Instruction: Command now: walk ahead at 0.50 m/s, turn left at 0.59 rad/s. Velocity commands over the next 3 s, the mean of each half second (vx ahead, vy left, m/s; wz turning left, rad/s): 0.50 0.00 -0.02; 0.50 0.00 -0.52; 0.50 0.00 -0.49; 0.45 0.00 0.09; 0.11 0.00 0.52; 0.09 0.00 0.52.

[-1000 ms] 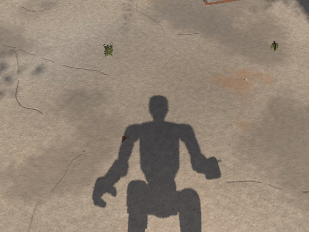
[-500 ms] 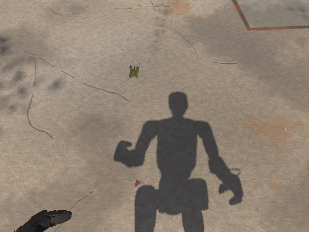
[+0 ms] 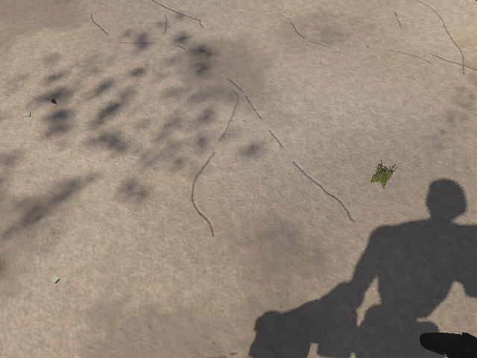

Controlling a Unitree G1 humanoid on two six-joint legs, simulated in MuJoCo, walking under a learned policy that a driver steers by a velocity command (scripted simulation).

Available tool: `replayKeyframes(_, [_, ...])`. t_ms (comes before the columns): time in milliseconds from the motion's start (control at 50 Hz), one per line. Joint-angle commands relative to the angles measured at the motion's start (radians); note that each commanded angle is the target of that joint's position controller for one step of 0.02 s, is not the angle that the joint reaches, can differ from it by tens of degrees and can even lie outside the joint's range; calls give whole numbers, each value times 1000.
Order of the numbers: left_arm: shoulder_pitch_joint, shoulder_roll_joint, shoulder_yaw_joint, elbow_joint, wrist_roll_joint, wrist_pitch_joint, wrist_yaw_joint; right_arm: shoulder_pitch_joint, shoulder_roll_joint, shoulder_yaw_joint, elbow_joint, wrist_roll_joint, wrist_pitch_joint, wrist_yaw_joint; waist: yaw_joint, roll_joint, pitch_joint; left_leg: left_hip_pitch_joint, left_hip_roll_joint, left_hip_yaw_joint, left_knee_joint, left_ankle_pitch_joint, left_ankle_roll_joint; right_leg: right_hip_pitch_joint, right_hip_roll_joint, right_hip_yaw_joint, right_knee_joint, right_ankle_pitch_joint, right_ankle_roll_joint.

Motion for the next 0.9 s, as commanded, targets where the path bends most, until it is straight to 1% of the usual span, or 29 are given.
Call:
replayKeyframes(20, [-37, 211, 52, -51, -17, 4, 9, -50, -86, -30, -99, -5, -11, 11, -61, -130, -1, 86, -65, 78, -46, -108, 56, 12, -266, 52, 64, 835, -137])
replayKeyframes(40, [-41, 225, 57, -52, -21, 12, 13, 29, -117, -48, -84, -7, -7, 8, -113, -139, -53, 199, -107, 104, -61, -142, 83, 11, -258, 29, 193, 989, -125])
replayKeyframes(60, [-33, 207, 47, -46, -24, 15, 15, 185, -153, -74, -43, -7, -5, -2, -200, -109, -136, 450, -145, 100, -130, -72, 122, -81, -232, 8, 384, 1002, -103])
replayKeyframes(80, [-6, 150, 20, -53, 3, 8, 14, 348, -211, -97, -4, -5, 4, -24, -268, -5, -234, 776, -27, -91, -139, -49, 173, -333, -197, 11, 668, 670, -71])
replayKeyframes(100, [105, 12, -28, -95, 30, -15, -5, 310, -310, -97, -10, -5, -8, -31, -134, 244, -342, 1043, 260, -662, -246, -198, 347, -731, -6, 95, 1015, -235, -17])
replayKeyframes(120, [16, 122, -7, -76, -13, -39, -17, 354, -220, -75, -22, -9, -19, -27, -228, 107, -439, 1039, 310, -779, -352, -293, 357, -797, -14, 281, 1121, -238, -28])
replayKeyframes(140, [-87, 157, 5, -108, -48, -46, -21, 314, -186, -60, -3, -20, -32, -22, -233, 73, -276, 922, 276, -599, -359, -204, 304, -864, -55, 273, 1121, -156, -41])
replayKeyframes(160, [-114, 139, -2, -111, -39, -48, -15, 252, -162, -51, 6, -17, -39, -22, -191, 20, -187, 772, 231, -456, -364, -102, 263, -834, -103, 268, 1043, -66, -48])
replayKeyframes(180, [-119, 134, 1, -99, -18, -43, -11, 194, -128, -41, 8, -24, -44, -22, -155, 12, -131, 651, 192, -357, -384, -13, 237, -784, -131, 269, 979, -9, -43])
replayKeyframes(200, [-81, 132, 5, -83, -15, -28, -12, 159, -100, -31, 7, -33, -52, -22, -117, 28, -112, 570, 164, -287, -418, 45, 223, -717, -151, 282, 950, 37, -40])
replayKeyframes(240, [-29, 93, 1, -57, -18, 2, -11, 141, -95, -33, 25, -34, -73, -22, -86, 30, -99, 494, 158, -205, -482, 90, 227, -662, -151, 285, 916, 85, -22])
replayKeyframes(300, [-85, 66, -1, -69, -15, 23, -3, 151, -106, -39, 64, -45, -92, -31, -92, 7, -31, 475, 144, -81, -533, 145, 207, -739, -132, 320, 811, 207, 2])
replayKeyframes(400, [-201, 31, -11, -99, -8, 8, -25, 166, -118, -40, 100, -39, -92, -49, -136, 6, 13, 522, 113, 73, -566, 142, 146, -731, -92, 271, 510, 481, -7])
replayKeyframes(500, [-324, 14, -23, -168, -6, 6, -57, 242, -143, -52, 158, -22, -62, -59, -184, -9, 59, 717, 179, 120, -512, 245, 134, -810, -72, 216, 367, 410, -52])
replayKeyframes(520, [-334, 18, -22, -183, -6, 5, -65, 243, -150, -55, 163, -18, -52, -62, -180, -3, 57, 755, 190, 128, -480, 314, 127, -815, -63, 198, 356, 359, -65])
replayKeyframes(560, [-306, 41, -10, -199, -6, 9, -75, 222, -177, -62, 160, -14, -35, -73, -144, 34, 10, 791, 194, 157, -369, 623, 103, -730, -11, 139, 350, 250, -101])
replayKeyframes(580, [-256, 64, 2, -197, -6, 14, -75, 213, -191, -66, 157, -13, -26, -81, -111, 59, -35, 798, 191, 169, -276, 792, 89, -648, 27, 108, 362, 194, -123])
replayKeyframes(600, [-147, 103, 23, -178, -7, 17, -70, 201, -199, -66, 153, -13, -18, -87, -48, 63, -99, 765, 174, 184, -118, 872, 70, -499, 66, 94, 350, 176, -152])
replayKeyframes(620, [12, 160, 54, -145, -9, 21, -56, 186, -192, -60, 147, -9, -18, -92, 43, 28, -181, 629, 132, 204, 114, 764, 32, -237, 79, 136, 278, 244, -196])
replayKeyframes(640, [114, 275, 86, -132, -7, 27, -35, 267, -97, -28, 107, -38, -38, -85, 18, -189, -302, 232, 17, 194, 495, 156, -31, 162, -165, 547, 283, 246, -338])
replayKeyframes(660, [92, 269, 75, -154, -14, 17, -38, 275, -50, -1, 89, -39, -77, -65, -18, -243, -439, -37, -165, -18, 732, -543, -57, 356, -324, 1044, 109, 117, -485])
replayKeyframes(680, [87, 196, 53, -157, -6, 12, -38, 160, -129, -21, 68, 2, -108, -46, 36, -152, -374, -150, -96, -131, 760, -492, -30, 327, -301, 951, 57, 67, -425])
replayKeyframes(700, [39, 159, 44, -159, -6, 7, -36, 103, -133, -17, 45, 18, -124, -40, 15, -101, -241, -172, -51, -113, 686, -406, -9, 188, -264, 809, 47, 99, -380])
replayKeyframes(720, [-29, 134, 35, -170, -9, 7, -34, 91, -125, -18, 48, -3, -129, -46, -37, -28, -144, -133, -10, -100, 580, -346, -11, 25, -220, 703, 36, 193, -347])
replayKeyframes(740, [-80, 100, 24, -185, -2, 6, -30, 97, -138, -28, 55, -25, -122, -52, -73, -36, -101, -62, 17, -95, 504, -308, -21, -93, -187, 629, 16, 293, -331])
replayKeyframes(760, [-106, 93, 20, -202, 7, 7, -26, 117, -136, -31, 56, -31, -109, -52, -101, -63, -86, -4, 26, -94, 477, -284, -34, -173, -164, 601, -7, 348, -331])
replayKeyframes(780, [-118, 99, 22, -207, 7, 6, -23, 136, -126, -30, 58, -36, -97, -53, -115, -72, -82, 19, 27, -85, 439, -272, -51, -218, -151, 578, -23, 395, -337])
replayKeyframes(840, [-102, 138, 32, -199, 3, 4, -5, 93, -88, -17, 43, -42, -76, -59, -113, -79, -54, 41, 12, -49, 271, -165, -100, -328, -110, 481, -37, 480, -323])
replayKeyframes(900, [-64, 149, 37, -182, -8, 15, 8, -27, -55, -1, 19, -38, -81, -55, -62, -110, -46, 113, -35, -39, 17, 53, -113, -367, -50, 429, -13, 385, -265])
Next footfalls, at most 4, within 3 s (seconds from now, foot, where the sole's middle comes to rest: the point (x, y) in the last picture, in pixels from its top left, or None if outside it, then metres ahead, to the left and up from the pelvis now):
0.08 left None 0.21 0.12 -0.77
0.62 right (310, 339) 0.52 -0.11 -0.77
1.08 left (271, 233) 0.84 0.02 -0.77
1.60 right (389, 222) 0.92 -0.36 -0.77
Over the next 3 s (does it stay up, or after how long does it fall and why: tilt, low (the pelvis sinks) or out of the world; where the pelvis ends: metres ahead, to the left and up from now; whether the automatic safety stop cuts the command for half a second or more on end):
stays up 1.17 -0.38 0.00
